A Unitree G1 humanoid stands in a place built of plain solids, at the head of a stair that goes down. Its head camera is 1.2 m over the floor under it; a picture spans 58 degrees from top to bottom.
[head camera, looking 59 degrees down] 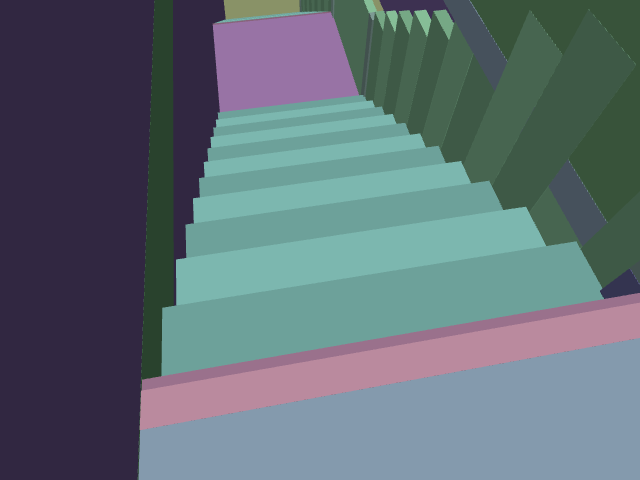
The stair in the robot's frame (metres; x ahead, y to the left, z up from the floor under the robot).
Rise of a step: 0.17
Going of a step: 0.28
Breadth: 1.50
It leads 10 degrees to the left of straight ahead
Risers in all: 12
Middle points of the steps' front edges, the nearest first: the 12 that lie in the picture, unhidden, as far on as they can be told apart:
0.41 -0.25 0.00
0.69 -0.21 -0.17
0.96 -0.16 -0.33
1.24 -0.11 -0.50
1.51 -0.06 -0.67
1.79 -0.01 -0.84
2.06 0.04 -1.00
2.34 0.09 -1.17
2.61 0.14 -1.34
2.89 0.18 -1.51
3.17 0.23 -1.67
3.44 0.28 -1.84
